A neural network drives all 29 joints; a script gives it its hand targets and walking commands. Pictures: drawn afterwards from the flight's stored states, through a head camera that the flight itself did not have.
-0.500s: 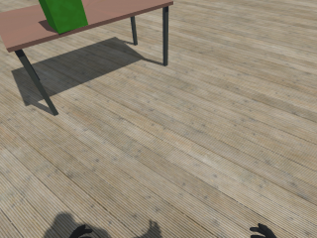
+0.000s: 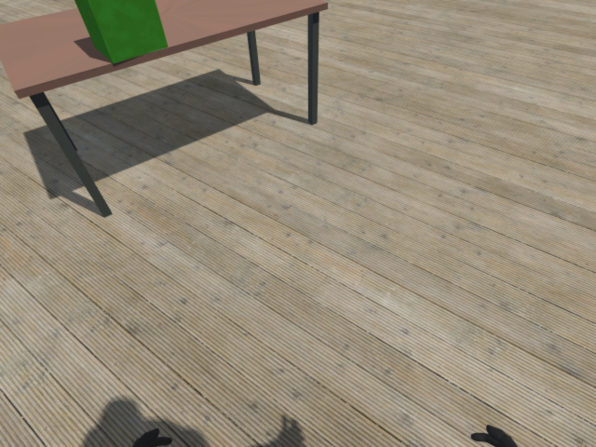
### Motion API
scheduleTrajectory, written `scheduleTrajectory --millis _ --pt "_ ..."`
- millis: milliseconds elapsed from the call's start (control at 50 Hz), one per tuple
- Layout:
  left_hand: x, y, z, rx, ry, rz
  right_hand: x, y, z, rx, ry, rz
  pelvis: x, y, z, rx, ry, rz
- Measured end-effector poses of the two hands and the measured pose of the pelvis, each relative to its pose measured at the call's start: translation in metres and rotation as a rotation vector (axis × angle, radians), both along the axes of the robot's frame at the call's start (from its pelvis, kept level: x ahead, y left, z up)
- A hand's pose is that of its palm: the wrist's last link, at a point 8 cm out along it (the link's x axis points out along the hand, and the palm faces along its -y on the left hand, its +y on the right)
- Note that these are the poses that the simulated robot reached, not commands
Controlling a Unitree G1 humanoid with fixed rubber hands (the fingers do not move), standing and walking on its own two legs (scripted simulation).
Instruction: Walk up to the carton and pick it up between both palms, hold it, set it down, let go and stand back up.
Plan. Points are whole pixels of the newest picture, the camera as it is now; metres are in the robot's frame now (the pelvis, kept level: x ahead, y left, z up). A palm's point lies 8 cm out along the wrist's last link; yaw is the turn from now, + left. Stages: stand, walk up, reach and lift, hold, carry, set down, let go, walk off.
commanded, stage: stand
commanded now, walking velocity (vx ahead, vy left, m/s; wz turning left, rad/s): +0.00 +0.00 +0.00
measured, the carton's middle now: (119, 15) +1.52 +0.72 +0.02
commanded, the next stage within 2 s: none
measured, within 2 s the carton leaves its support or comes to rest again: neither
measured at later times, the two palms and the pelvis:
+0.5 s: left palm out of the picture +0.09 +0.26 -0.10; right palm out of the picture +0.10 -0.25 -0.09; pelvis +0.00 +0.00 +0.00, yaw +0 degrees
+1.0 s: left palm out of the picture +0.08 +0.26 -0.10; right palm out of the picture +0.10 -0.26 -0.09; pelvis +0.00 +0.00 +0.00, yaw +0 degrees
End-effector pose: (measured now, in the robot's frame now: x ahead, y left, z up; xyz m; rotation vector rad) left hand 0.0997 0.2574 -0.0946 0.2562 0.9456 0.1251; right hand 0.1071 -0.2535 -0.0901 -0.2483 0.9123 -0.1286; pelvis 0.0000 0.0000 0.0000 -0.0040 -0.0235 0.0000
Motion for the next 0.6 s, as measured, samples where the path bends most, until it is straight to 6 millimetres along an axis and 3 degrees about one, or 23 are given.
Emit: scheduleTrajectory --millis 600 --pt "-0.0089 0.0018 -0.0024 0.004 0.032 0.011 -0.0046 -0.0013 -0.0028 -0.002 0.03 0.0 0.0015 -0.0005 0.0011 0.0 0.0 0.005"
